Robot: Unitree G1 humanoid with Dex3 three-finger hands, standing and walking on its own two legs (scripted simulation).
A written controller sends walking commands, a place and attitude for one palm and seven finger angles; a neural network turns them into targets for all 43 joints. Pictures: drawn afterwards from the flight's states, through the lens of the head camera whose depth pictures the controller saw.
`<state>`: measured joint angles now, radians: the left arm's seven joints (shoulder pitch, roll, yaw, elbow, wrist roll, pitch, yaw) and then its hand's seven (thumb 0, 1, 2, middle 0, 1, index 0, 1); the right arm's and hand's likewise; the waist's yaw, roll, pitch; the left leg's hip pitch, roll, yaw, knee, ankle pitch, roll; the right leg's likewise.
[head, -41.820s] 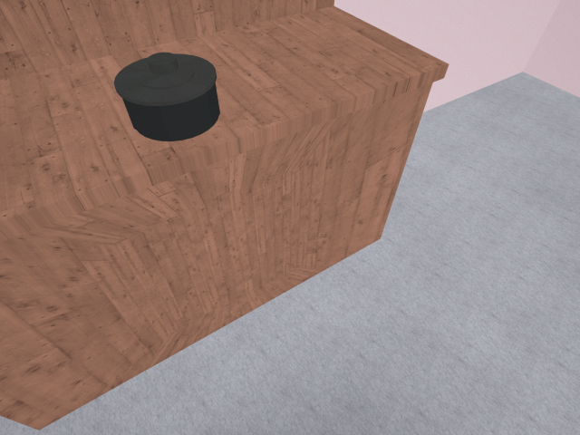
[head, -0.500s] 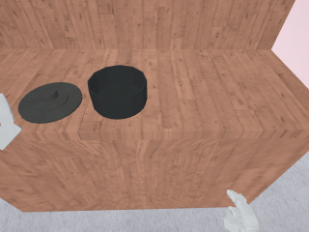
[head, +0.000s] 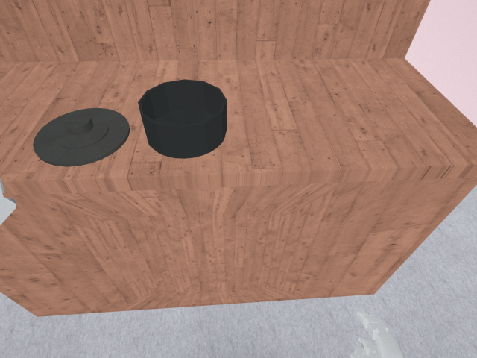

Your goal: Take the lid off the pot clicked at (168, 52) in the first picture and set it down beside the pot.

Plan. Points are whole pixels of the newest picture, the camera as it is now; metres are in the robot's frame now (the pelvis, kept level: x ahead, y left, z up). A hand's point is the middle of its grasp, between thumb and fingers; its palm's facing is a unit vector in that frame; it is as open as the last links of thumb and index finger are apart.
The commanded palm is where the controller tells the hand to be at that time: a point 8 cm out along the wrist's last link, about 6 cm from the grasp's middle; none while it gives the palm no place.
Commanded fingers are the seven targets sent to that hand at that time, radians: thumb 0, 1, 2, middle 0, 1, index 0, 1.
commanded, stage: step back with the hand held close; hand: left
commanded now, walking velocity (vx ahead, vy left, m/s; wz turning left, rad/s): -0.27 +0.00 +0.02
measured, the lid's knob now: (78, 123) +0.55 +0.38 +0.09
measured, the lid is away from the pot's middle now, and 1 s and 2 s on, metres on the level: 0.23 0.23 0.23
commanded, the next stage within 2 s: stop stepping back and stand still in 0.54 s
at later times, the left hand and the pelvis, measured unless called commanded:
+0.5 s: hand out of the picture +0.08 +0.24 +0.27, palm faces +0.37 -0.84 -0.39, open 7.4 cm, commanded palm +0.04 +0.30 +0.27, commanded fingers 0.00 0.90 0.90 -0.20 -0.30 -0.20 -0.30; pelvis -0.11 +0.04 +0.00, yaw -5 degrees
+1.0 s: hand out of the picture -0.14 +0.34 +0.29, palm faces +0.55 -0.73 -0.41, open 7.4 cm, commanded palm -0.15 +0.37 +0.27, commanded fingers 0.00 0.90 0.90 -0.20 -0.30 -0.20 -0.30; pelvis -0.29 +0.10 -0.02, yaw -3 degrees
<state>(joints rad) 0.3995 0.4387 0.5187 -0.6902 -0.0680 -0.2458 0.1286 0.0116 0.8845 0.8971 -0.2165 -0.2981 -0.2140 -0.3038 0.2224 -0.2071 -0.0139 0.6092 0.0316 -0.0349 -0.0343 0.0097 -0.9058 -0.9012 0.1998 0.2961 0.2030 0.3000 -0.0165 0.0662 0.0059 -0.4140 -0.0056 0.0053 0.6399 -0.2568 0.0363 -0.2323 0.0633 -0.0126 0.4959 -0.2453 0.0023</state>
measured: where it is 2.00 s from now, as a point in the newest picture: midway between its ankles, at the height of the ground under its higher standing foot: outside the picture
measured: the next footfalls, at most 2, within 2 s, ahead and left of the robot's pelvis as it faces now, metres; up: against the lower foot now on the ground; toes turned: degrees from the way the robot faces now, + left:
right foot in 0.44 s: -0.16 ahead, -0.12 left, +0.00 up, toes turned -4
left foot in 0.58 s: +0.01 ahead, +0.09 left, +0.00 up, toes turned -7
